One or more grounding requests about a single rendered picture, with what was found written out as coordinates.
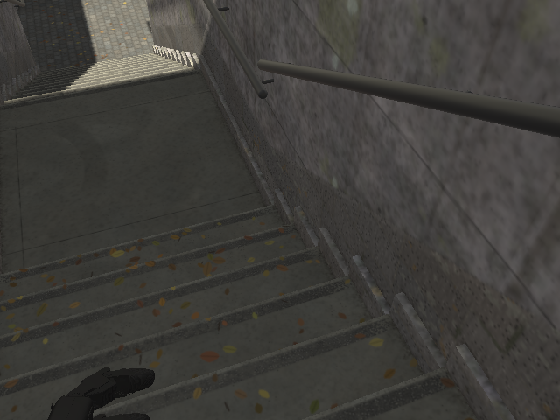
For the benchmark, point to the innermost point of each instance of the left robot hand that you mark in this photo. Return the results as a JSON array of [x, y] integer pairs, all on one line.
[[99, 389]]

